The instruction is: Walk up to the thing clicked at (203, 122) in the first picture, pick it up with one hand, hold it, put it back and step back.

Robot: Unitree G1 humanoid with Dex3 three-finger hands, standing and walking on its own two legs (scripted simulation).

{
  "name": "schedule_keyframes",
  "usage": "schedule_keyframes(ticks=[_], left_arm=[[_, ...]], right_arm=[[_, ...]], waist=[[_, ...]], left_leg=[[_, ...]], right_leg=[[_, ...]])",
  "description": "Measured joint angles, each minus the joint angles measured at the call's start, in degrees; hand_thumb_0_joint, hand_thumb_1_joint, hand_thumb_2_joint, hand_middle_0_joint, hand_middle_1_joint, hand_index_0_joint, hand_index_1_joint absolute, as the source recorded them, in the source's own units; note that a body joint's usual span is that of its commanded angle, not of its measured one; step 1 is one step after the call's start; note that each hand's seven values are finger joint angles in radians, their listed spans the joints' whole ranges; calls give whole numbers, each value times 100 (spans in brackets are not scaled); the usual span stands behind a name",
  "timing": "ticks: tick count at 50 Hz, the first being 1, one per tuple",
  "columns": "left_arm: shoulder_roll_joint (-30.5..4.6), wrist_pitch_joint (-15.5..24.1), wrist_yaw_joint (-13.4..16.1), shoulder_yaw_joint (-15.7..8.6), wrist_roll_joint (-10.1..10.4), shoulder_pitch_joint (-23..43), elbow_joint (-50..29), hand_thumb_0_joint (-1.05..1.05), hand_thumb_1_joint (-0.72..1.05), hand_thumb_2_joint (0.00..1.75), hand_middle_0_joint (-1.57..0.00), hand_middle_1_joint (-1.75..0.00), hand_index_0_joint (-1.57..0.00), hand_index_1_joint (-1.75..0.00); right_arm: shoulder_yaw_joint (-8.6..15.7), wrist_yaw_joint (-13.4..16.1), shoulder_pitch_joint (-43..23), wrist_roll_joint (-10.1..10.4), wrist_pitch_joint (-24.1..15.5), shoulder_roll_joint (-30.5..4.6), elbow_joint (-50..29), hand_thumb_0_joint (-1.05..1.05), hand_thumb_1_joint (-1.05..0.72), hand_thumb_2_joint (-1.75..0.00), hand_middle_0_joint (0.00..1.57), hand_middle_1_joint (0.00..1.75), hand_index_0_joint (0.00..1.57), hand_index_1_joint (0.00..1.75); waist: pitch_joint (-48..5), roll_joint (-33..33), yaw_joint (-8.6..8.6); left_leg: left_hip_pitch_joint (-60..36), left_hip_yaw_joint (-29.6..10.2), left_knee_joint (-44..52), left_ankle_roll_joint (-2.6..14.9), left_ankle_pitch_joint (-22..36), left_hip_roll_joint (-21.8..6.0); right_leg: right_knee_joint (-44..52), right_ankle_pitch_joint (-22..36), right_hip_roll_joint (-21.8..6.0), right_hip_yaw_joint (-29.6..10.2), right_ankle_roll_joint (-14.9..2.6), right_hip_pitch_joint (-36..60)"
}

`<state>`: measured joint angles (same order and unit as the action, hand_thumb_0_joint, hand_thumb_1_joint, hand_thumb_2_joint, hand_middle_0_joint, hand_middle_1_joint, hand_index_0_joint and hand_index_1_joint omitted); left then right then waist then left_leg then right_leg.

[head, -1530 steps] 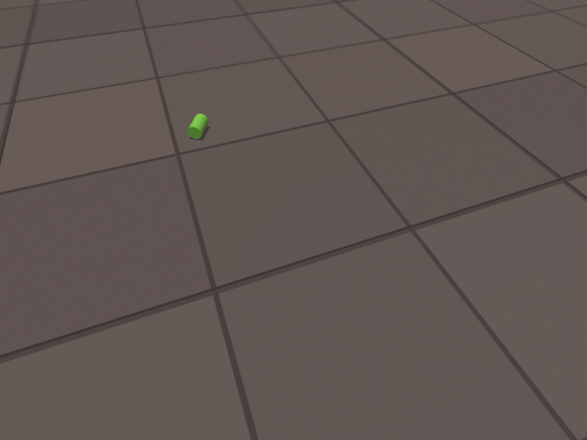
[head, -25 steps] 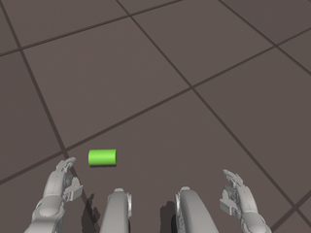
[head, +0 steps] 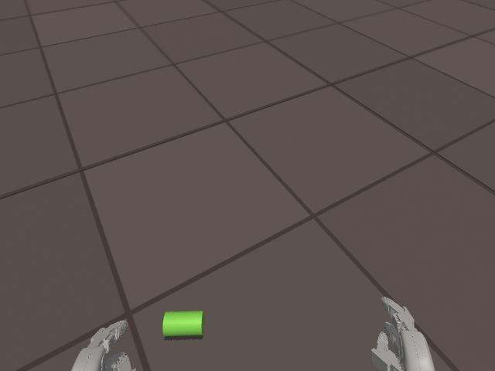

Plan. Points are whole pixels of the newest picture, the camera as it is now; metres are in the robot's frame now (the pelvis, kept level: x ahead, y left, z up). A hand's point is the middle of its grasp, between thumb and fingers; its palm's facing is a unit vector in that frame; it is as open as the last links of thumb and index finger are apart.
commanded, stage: home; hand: left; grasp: from above
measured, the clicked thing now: (184, 323) +0.44 +0.22 -0.67
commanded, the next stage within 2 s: stand in 1.90 s
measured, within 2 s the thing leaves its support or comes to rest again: neither
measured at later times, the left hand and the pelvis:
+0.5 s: hand out of the picture +0.15 +0.17 -0.04, palm faces +0.05 -0.98 -0.20, open 7.4 cm; pelvis -0.01 +0.00 +0.00, yaw +0 degrees
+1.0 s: hand out of the picture +0.16 +0.18 -0.04, palm faces +0.04 -0.98 -0.20, open 7.4 cm; pelvis -0.01 +0.00 +0.00, yaw +0 degrees
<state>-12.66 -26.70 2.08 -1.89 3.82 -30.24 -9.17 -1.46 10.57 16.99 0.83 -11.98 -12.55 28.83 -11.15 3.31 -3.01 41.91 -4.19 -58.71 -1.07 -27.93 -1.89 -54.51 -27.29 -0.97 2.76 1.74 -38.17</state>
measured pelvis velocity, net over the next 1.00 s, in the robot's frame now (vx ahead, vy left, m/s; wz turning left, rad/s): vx -0.01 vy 0.00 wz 0.00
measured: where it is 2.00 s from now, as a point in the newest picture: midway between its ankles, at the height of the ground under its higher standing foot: outside the picture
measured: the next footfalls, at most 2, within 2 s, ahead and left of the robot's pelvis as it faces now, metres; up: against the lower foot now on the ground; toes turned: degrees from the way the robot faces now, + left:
none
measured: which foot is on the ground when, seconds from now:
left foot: down 0.00-1.00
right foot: down 0.00-1.00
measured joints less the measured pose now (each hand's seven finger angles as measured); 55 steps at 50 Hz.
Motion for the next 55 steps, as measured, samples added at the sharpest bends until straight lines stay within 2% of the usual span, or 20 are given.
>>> schedule_keyframes(ticks=[11,30,55], left_arm=[[12,41,-113,11,-67,127,154,1,91,89,-20,-30,-20,-30],[-7,57,-93,18,-59,151,180,1,91,89,-20,-30,-20,-30],[-46,76,-99,35,-70,128,139,1,91,89,-20,-30,-20,-30]], right_arm=[[-36,-49,-163,-77,-187,23,64,1,-90,-89,20,30,20,30],[-17,-16,32,-67,-203,12,220,2,-90,-89,20,30,20,30],[-4,-15,-46,-86,-252,27,225,2,-90,-89,20,30,20,30]], waist=[[160,-67,84],[199,-56,33],[173,-64,55]], left_leg=[[-97,-30,27,-27,51,20],[-123,-3,45,-29,104,-2],[-131,22,1,-6,21,-1]], right_leg=[[-23,10,-17,28,-22,89],[-12,74,5,-3,-28,95],[-27,15,3,-29,-2,108]])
